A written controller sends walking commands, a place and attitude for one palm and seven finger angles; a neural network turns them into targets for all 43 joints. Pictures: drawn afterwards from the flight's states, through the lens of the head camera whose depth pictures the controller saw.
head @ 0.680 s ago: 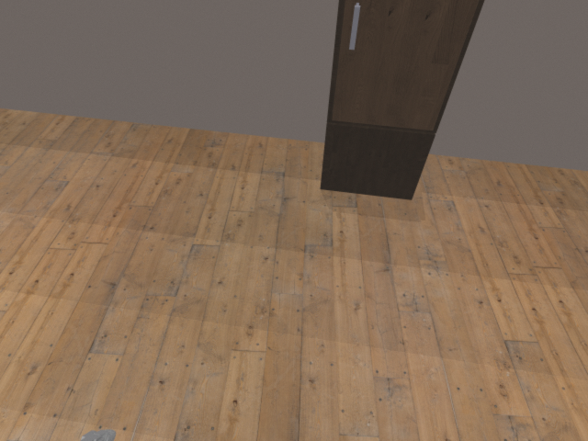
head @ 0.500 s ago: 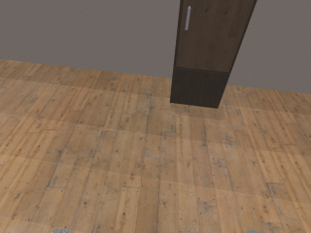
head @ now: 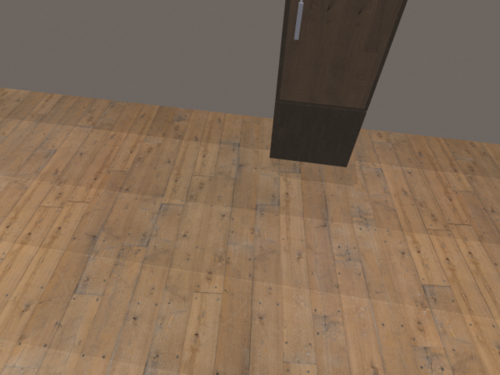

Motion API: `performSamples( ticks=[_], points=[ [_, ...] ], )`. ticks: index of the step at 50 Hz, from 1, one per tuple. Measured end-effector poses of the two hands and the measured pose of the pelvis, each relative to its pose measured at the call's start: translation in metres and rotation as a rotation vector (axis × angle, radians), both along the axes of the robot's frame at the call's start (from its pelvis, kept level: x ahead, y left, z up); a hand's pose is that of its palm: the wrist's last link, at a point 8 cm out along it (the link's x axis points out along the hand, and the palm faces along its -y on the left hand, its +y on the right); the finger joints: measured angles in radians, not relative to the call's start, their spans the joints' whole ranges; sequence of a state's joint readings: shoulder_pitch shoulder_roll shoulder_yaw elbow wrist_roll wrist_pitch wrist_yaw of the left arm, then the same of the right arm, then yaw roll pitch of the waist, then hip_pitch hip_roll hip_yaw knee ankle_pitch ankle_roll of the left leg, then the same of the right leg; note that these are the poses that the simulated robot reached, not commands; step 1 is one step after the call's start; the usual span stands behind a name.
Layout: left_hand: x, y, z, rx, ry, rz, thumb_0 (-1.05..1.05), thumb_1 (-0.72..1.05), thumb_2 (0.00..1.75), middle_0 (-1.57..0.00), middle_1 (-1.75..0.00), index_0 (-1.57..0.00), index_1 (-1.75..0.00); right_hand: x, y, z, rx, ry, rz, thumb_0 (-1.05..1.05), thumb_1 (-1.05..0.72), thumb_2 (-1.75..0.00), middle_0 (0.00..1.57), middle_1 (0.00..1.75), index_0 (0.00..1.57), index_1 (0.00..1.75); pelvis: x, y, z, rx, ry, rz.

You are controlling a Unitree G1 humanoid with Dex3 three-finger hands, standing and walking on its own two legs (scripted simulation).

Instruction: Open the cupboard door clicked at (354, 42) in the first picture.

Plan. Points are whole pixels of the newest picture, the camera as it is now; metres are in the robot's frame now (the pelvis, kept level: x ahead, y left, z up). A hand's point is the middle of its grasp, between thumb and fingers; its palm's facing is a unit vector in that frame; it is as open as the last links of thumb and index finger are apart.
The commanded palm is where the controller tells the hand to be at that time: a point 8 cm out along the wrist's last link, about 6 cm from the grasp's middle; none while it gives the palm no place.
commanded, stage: stand and wait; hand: left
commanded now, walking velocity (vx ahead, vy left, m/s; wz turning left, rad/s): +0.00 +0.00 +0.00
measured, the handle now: (298, 19) +1.39 -0.12 +0.03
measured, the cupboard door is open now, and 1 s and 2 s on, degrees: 0 0 0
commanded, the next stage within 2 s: look at it before walking up in 0.14 s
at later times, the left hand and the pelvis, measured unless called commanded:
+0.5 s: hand out of the picture +0.08 +0.24 -0.16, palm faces -0.04 -0.94 -0.33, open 7.4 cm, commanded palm none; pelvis +0.00 +0.00 +0.00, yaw +0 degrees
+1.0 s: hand out of the picture +0.07 +0.23 -0.16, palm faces -0.04 -0.95 -0.31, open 7.4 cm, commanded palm none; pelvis +0.01 -0.01 +0.00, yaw -2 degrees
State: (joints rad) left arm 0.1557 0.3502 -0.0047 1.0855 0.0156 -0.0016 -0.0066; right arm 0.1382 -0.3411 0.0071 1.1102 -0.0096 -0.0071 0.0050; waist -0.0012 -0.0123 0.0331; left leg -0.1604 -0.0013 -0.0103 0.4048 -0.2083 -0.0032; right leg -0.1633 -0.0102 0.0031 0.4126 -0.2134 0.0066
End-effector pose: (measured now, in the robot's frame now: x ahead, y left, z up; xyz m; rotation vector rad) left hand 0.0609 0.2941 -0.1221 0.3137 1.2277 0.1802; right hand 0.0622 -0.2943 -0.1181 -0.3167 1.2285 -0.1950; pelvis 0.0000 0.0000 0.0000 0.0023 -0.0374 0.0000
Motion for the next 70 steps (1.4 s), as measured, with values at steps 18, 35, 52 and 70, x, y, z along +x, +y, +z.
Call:
performSamples(
  ticks=[18, 35, 52, 70],
  points=[
    [0.012, -0.005, 0.004, -0.002, -0.033, -0.015, 0.01, 0.9, 0.9, -0.2, -0.3, -0.2, -0.3, 0.01, 0.003, 0.001, 0.015, -0.032, 0.005, 0.0, -0.9, -0.9, 0.2, 0.3, 0.21, 0.3, 0.0, -0.002, 0.001, 0.002, 0.0, -0.004],
    [0.008, -0.006, 0.003, -0.003, -0.007, -0.005, 0.01, 0.9, 0.9, -0.2, -0.3, -0.2, -0.3, 0.016, -0.001, 0.002, 0.007, -0.025, 0.011, 0.0, -0.9, -0.9, 0.2, 0.3, 0.21, 0.3, 0.004, -0.004, 0.002, 0.002, 0.004, -0.003],
    [0.002, -0.024, -0.01, -0.042, 0.055, -0.006, 0.01, 0.9, 0.9, -0.2, -0.3, -0.2, -0.3, 0.007, 0.012, -0.012, 0.053, -0.016, -0.04, 0.0, -0.9, -0.9, 0.2, 0.3, 0.21, 0.3, 0.02, -0.007, -0.004, 0.004, 0.016, -0.06],
    [-0.006, -0.088, -0.02, -0.166, 0.333, 0.013, 0.0, 0.9, 0.9, -0.2, -0.3, -0.2, -0.3, 0.095, 0.028, -0.016, 0.129, -0.064, -0.167, 0.01, -0.91, -0.9, 0.19, 0.3, 0.2, 0.3, 0.115, -0.015, -0.006, -0.001, 0.064, -0.195]
  ],
)
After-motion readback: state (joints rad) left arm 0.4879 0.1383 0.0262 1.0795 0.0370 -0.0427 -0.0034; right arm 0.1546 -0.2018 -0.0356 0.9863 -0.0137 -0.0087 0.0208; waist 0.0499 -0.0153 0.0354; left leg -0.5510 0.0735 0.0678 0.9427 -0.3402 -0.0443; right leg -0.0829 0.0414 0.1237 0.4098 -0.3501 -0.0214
